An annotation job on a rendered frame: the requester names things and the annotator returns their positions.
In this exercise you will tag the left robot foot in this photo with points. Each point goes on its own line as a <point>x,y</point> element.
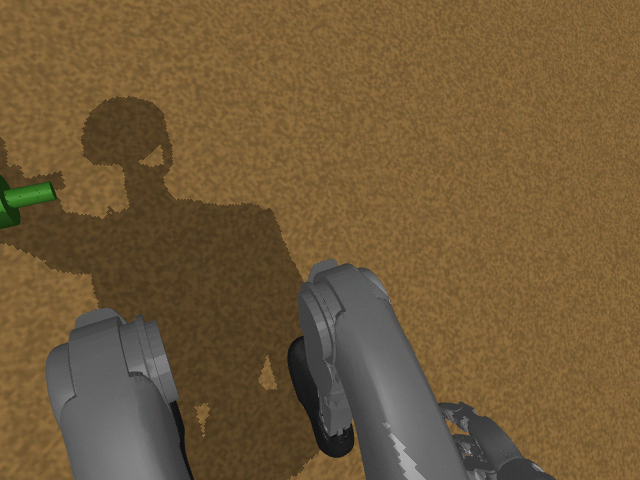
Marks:
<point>181,431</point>

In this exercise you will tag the right robot arm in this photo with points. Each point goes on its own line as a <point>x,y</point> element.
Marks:
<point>522,469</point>

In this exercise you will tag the right robot foot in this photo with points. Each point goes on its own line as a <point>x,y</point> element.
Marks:
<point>306,391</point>

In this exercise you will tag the bottle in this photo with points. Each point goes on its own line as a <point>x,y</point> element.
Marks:
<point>12,199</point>

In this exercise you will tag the right robot hand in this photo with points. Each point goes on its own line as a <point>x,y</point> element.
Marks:
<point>488,446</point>

